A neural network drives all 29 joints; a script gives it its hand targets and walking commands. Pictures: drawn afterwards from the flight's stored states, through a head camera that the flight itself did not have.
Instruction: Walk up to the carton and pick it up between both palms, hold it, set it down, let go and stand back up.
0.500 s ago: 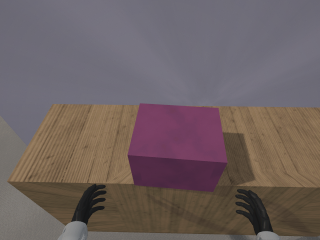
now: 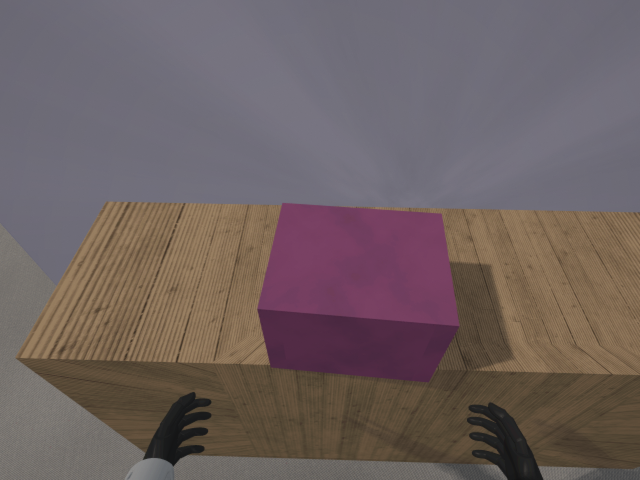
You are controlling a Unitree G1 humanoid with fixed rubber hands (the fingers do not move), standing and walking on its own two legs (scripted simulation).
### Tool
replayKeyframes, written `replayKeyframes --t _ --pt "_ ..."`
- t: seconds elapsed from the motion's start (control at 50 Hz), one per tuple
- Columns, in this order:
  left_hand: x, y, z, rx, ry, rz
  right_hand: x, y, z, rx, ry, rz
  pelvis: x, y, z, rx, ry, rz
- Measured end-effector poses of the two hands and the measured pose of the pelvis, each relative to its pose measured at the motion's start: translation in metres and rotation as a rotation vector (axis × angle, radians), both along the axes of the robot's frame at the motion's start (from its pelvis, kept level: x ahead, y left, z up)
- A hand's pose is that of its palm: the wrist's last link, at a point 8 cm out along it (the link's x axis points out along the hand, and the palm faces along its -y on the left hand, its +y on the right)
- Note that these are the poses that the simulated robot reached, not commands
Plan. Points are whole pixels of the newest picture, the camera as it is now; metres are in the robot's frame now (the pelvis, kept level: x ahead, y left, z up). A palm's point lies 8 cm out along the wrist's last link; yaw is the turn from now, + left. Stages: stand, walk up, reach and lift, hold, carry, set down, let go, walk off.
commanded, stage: set down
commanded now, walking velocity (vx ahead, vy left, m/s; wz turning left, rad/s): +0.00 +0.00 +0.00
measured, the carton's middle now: (354, 291) +0.40 -0.01 -0.05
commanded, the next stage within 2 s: let go in 0.12 s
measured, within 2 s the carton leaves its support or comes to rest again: neither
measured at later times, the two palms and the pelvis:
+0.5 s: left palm (177, 450) +0.16 +0.22 -0.08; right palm (538, 479) +0.15 -0.24 -0.08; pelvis +0.00 -0.01 +0.00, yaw +0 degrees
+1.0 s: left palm out of the picture +0.06 +0.27 -0.10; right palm out of the picture +0.07 -0.26 -0.11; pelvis -0.02 +0.00 -0.01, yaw +2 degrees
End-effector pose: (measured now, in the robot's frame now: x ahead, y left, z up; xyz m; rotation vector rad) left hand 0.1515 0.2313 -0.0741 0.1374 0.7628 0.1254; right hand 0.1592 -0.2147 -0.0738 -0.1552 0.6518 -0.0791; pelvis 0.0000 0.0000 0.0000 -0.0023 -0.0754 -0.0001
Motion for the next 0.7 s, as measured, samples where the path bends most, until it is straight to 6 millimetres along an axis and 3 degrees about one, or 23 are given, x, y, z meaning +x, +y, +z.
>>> replayKeyframes --t 0.18,0.44,0.64,0.7 --pt "-0.005 -0.001 -0.007 0.037 0.095 -0.018 -0.009 -0.006 -0.013 -0.019 0.075 0.006 -0.003 -0.001 -0.001 0.002 -0.002 -0.002" --pt "0.01 -0.012 -0.002 0.028 0.062 -0.033 -0.005 -0.021 -0.006 -0.041 0.037 0.003 -0.001 -0.007 -0.002 0.005 -0.006 -0.003" --pt "0.006 -0.015 -0.004 0.022 0.069 -0.028 -0.006 -0.025 -0.004 -0.048 0.035 0.003 -0.003 -0.009 -0.003 0.006 -0.006 -0.001" --pt "0.001 -0.01 -0.006 0.041 0.043 -0.028 -0.012 -0.028 -0.012 -0.067 0.096 -0.006 -0.003 -0.008 -0.004 0.002 0.022 0.008"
